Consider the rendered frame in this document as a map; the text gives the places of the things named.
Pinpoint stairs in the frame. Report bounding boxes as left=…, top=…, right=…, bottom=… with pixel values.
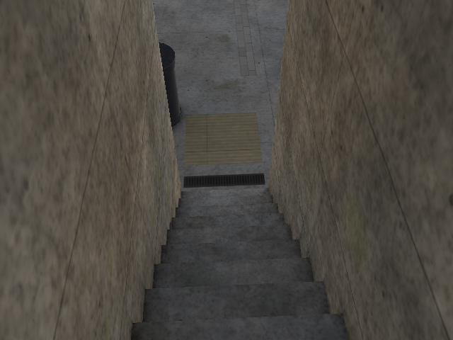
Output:
left=131, top=188, right=348, bottom=340

